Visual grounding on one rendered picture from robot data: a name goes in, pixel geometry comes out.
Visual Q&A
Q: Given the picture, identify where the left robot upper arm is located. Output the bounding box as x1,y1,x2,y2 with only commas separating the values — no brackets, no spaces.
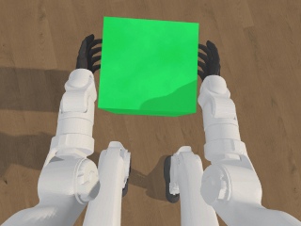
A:
0,157,101,226

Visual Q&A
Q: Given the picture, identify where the robot left foot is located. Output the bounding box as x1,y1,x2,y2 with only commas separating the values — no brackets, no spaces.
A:
121,151,132,197

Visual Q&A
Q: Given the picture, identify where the robot right hand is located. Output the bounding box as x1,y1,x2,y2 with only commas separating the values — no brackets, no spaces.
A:
197,40,221,82

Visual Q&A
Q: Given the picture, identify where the robot right foot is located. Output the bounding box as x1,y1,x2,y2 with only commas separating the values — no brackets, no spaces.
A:
164,155,180,203

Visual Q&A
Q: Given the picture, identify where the robot left hand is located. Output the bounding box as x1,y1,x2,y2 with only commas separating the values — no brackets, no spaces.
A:
75,34,103,73

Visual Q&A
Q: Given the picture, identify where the carton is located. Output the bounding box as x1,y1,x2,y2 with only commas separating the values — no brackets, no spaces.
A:
98,16,199,117

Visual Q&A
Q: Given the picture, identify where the right robot upper arm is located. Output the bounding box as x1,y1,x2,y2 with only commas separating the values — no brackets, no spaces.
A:
200,163,301,226

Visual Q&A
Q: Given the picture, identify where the robot right forearm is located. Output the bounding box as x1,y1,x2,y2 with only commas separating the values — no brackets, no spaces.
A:
198,74,258,176

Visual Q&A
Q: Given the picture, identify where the robot left forearm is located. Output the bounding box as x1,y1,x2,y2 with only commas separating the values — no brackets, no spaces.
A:
38,68,98,195

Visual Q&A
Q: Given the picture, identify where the robot foot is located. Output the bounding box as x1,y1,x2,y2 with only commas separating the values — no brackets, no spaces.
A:
121,151,132,197
164,155,180,203

